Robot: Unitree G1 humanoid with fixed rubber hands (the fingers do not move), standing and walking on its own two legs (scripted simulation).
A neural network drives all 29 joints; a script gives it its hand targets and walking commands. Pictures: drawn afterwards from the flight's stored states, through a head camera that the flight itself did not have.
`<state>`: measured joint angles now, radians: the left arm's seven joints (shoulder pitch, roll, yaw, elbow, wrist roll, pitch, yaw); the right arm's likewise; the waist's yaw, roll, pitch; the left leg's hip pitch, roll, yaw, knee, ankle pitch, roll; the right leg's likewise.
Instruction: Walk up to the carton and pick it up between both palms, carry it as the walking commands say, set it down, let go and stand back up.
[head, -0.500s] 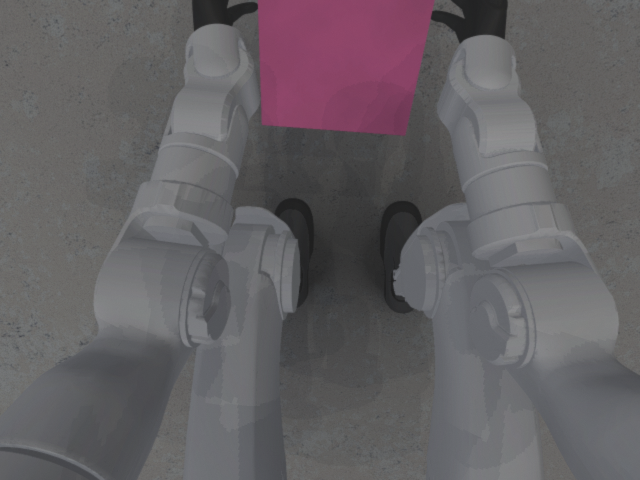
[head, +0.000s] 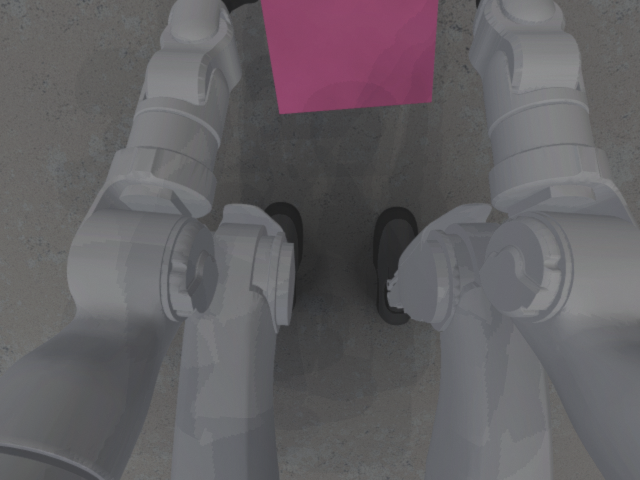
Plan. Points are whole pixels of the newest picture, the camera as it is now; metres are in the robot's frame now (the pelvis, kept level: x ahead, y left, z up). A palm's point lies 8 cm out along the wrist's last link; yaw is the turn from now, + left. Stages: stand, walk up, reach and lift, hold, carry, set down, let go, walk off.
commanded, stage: set down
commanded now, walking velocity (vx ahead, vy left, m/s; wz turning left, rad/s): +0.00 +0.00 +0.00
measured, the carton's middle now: out of the picture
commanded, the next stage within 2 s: none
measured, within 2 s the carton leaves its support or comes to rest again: rests again in 1.26 s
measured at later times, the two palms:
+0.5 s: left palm out of the picture +0.55 +0.13 -0.21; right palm out of the picture +0.56 -0.13 -0.19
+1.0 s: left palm out of the picture +0.56 +0.13 -0.22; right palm out of the picture +0.57 -0.14 -0.20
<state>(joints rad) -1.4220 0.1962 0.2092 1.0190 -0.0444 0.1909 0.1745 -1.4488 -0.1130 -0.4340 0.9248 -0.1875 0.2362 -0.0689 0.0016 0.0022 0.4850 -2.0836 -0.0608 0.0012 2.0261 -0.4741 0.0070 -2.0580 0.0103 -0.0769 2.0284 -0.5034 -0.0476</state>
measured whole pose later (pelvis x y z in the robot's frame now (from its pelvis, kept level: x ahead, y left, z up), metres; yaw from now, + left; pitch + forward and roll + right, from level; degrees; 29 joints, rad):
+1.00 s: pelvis +0.03 +0.00 -0.02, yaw +0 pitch +42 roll -1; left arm -1.44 0.18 0.34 1.02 0.06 0.14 0.05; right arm -1.48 -0.13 -0.51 0.95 -0.26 0.21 0.01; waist 0.00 0.02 0.31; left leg -2.28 -0.06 0.00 2.07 -0.52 0.01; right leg -2.26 0.02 -0.08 2.07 -0.54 -0.05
